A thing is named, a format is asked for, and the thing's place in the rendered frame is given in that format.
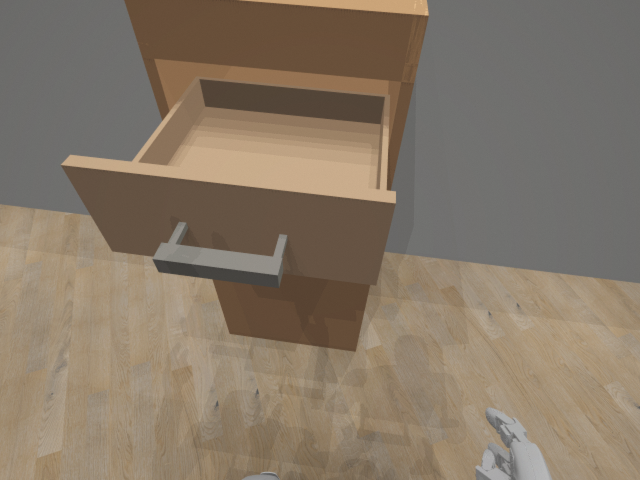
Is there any cabinet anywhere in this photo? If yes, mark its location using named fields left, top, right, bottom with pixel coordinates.
left=124, top=0, right=429, bottom=352

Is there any handle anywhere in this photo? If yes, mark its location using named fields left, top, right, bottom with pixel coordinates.
left=153, top=222, right=288, bottom=288

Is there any robot right hand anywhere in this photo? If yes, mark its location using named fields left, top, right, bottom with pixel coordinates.
left=476, top=407, right=552, bottom=480

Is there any drawer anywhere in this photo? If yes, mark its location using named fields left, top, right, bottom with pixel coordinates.
left=61, top=76, right=396, bottom=286

